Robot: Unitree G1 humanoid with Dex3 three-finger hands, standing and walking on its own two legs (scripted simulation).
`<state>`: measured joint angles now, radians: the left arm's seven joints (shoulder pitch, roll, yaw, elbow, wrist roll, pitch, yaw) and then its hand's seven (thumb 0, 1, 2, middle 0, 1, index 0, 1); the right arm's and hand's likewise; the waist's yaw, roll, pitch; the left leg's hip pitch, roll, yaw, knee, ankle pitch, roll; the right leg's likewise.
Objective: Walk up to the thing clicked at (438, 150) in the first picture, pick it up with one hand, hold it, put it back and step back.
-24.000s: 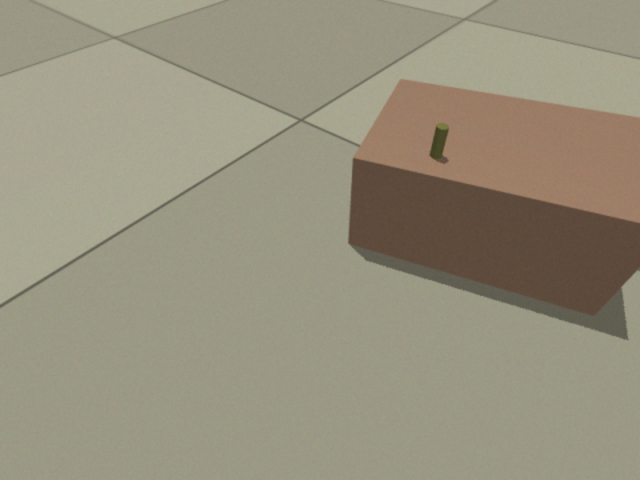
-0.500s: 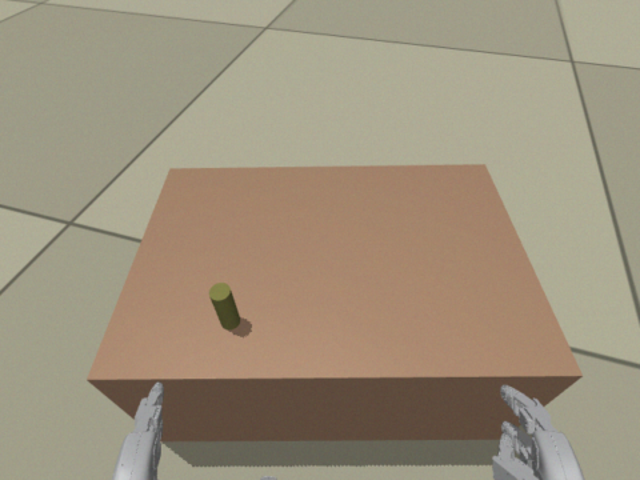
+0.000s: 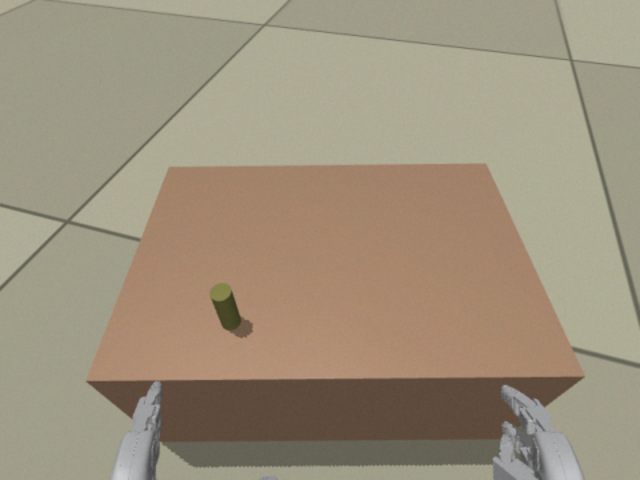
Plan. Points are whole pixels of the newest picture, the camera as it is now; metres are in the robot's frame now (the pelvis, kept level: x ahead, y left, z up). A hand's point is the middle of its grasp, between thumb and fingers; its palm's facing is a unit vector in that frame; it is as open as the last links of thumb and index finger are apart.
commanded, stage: home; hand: left
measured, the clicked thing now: (226, 307) +0.48 +0.22 -0.20
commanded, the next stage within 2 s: stand in 0.82 s
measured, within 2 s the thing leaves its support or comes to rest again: neither
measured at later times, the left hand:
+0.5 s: hand (190, 471) +0.17 +0.18 -0.05, palm faces +0.13 -0.96 -0.26, open 17.6 cm
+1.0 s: hand out of the picture +0.16 +0.19 -0.06, palm faces +0.05 -0.94 -0.33, open 17.3 cm
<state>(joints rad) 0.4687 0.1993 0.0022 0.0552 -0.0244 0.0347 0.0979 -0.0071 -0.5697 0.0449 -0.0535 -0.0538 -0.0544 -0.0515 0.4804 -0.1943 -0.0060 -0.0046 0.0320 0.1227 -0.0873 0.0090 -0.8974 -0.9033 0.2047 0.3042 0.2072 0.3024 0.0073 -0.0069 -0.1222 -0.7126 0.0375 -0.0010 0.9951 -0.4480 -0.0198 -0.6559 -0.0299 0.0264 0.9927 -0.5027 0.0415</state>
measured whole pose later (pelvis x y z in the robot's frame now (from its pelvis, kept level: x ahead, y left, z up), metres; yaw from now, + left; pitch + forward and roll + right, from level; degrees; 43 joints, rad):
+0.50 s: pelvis +0.00 +0.00 +0.00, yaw +1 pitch +8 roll -2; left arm 0.50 0.21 -0.01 0.02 -0.02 0.10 0.14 -0.01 -0.57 0.04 -0.05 -0.05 -0.05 -0.05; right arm 0.34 -0.21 0.00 0.35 0.03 0.05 -0.12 0.01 -0.90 -0.90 0.20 0.30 0.21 0.30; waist -0.01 0.01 -0.11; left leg -0.69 0.05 -0.03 1.00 -0.46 -0.03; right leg -0.61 -0.01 0.00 0.97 -0.50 0.03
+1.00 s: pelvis +0.00 -0.01 +0.01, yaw +2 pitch +4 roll -1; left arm 0.38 0.24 -0.02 0.20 0.06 0.11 0.09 0.00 -0.52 0.08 -0.08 -0.08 -0.08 -0.08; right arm 0.23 -0.23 0.01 0.58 -0.06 -0.07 -0.10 0.01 -0.90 -0.90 0.21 0.30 0.21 0.30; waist 0.00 0.01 -0.04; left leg -0.59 0.04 -0.04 0.94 -0.42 -0.02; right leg -0.51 -0.02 -0.01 0.92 -0.48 0.02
